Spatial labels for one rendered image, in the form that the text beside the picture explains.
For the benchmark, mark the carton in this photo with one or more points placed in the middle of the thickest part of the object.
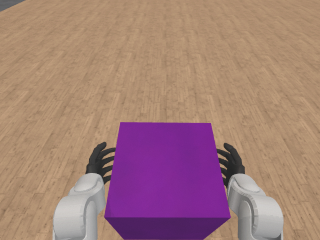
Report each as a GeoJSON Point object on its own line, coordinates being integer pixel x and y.
{"type": "Point", "coordinates": [166, 182]}

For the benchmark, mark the right robot hand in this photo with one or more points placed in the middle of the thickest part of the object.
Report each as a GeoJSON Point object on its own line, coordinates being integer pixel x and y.
{"type": "Point", "coordinates": [233, 165]}

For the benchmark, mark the robot right forearm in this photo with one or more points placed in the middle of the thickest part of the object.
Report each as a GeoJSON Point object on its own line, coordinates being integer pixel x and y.
{"type": "Point", "coordinates": [259, 216]}

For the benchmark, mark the robot left forearm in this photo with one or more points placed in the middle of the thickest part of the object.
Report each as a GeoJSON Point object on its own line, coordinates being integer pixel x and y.
{"type": "Point", "coordinates": [75, 216]}

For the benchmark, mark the left robot hand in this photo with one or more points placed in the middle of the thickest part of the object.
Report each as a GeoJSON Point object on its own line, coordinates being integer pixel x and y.
{"type": "Point", "coordinates": [96, 161]}

